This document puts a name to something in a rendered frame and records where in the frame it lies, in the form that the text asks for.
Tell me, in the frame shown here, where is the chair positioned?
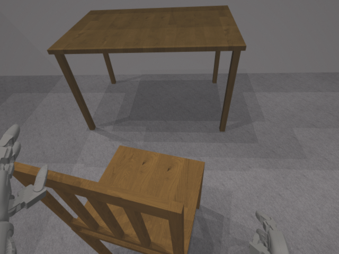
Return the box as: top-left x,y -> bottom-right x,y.
13,146 -> 205,254

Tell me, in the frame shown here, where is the robot left forearm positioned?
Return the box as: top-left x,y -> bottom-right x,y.
0,221 -> 17,254

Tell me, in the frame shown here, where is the table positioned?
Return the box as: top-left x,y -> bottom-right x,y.
47,5 -> 246,132

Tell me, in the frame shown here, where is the robot right hand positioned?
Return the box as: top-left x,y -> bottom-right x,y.
249,211 -> 290,254

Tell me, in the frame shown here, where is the robot left hand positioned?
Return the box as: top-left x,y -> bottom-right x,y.
0,124 -> 48,222

